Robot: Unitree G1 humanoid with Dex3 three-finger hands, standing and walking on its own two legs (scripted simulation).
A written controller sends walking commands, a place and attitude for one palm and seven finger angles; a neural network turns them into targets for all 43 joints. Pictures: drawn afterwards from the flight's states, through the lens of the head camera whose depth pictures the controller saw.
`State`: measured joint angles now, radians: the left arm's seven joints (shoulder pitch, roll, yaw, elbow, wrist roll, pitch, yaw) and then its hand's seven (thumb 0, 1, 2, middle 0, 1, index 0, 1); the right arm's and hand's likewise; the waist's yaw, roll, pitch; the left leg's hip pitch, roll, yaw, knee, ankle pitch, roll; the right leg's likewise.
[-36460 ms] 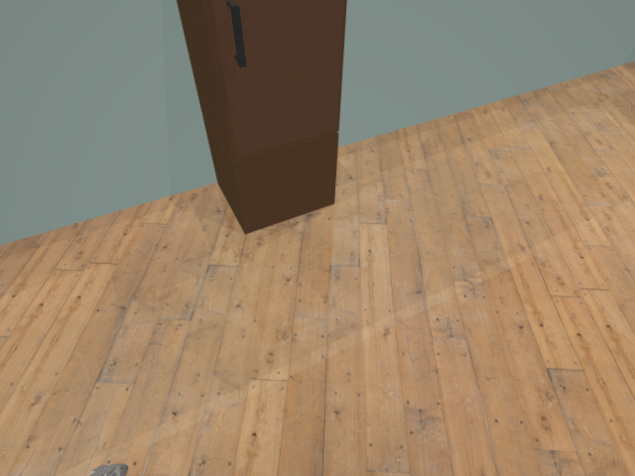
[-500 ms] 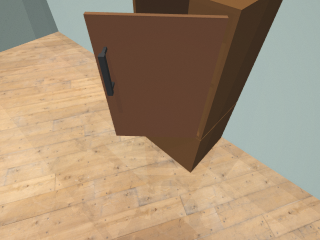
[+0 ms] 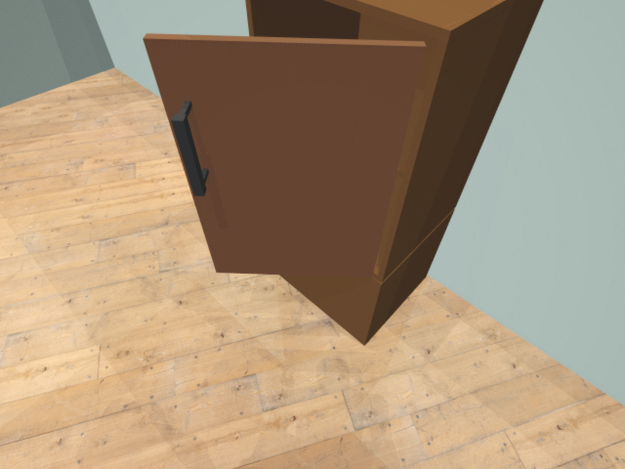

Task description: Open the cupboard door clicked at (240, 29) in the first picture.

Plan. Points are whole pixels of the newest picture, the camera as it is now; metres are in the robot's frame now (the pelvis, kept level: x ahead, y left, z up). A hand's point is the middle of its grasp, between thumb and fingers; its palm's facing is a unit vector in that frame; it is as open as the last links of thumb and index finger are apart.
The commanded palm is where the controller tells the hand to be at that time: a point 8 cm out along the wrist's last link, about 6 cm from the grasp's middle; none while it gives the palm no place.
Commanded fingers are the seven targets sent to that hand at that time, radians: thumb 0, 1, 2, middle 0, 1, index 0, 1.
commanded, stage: come to a stop and stand still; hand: left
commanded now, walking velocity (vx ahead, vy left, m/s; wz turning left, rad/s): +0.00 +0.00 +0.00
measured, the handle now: (193, 150) +0.59 +0.24 +0.07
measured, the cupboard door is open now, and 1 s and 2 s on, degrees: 41 41 41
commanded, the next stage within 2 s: look again from close up in 0.40 s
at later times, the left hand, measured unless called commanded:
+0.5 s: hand out of the picture +0.01 +0.17 -0.18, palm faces +0.04 -0.98 -0.18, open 7.3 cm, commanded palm none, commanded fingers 0.00 0.90 0.90 -0.20 -0.30 -0.20 -0.30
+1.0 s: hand out of the picture +0.02 +0.24 -0.18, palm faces -0.04 -0.97 -0.23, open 7.4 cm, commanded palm none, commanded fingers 0.00 0.90 0.90 -0.20 -0.30 -0.20 -0.30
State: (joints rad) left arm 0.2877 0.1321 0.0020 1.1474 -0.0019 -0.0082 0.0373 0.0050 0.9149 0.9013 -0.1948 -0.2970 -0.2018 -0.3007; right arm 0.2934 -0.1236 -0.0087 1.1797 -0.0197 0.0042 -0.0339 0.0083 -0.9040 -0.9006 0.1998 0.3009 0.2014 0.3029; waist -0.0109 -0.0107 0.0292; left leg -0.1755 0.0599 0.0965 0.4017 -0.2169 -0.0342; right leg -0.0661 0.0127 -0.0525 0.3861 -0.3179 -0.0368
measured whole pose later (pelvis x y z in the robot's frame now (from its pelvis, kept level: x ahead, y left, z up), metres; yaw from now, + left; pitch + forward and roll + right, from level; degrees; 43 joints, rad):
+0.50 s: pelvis +0.02 +0.01 +0.00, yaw +0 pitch +0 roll +1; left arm 0.28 0.15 0.00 1.14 0.00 -0.01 0.04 0.00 0.91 0.90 -0.19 -0.30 -0.20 -0.30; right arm 0.23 -0.15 -0.01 1.15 -0.02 -0.01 -0.04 0.01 -0.91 -0.90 0.20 0.30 0.20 0.30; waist 0.00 -0.03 0.02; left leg -0.15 0.05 0.10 0.40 -0.24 -0.03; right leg -0.03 0.00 -0.05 0.35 -0.32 -0.02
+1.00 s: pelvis -0.01 +0.05 -0.01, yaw -2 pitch +0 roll +0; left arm 0.26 0.20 -0.01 1.04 0.01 0.01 0.04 0.00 0.91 0.90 -0.19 -0.30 -0.20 -0.30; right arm 0.25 -0.17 0.01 1.05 -0.02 -0.01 -0.01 0.01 -0.92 -0.90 0.20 0.30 0.20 0.30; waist 0.00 -0.01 0.03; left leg -0.25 0.00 0.12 0.53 -0.28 0.04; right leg -0.17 -0.05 0.01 0.52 -0.36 0.04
